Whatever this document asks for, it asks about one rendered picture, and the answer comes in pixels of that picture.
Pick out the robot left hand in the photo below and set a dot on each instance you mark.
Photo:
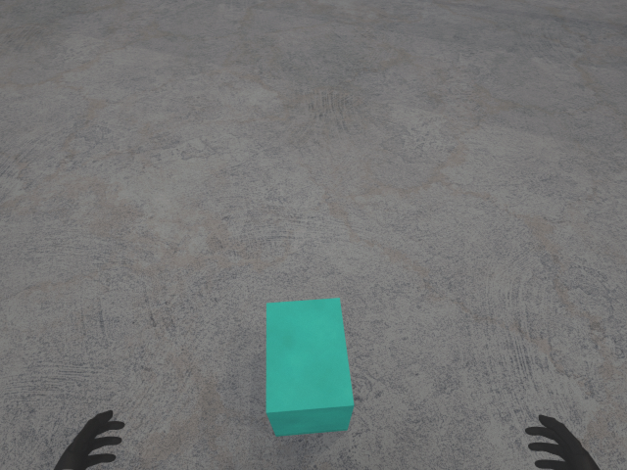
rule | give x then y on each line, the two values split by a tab
76	455

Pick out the robot right hand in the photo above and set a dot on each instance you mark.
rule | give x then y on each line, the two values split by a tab
568	448

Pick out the carton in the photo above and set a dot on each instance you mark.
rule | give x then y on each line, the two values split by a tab
308	382

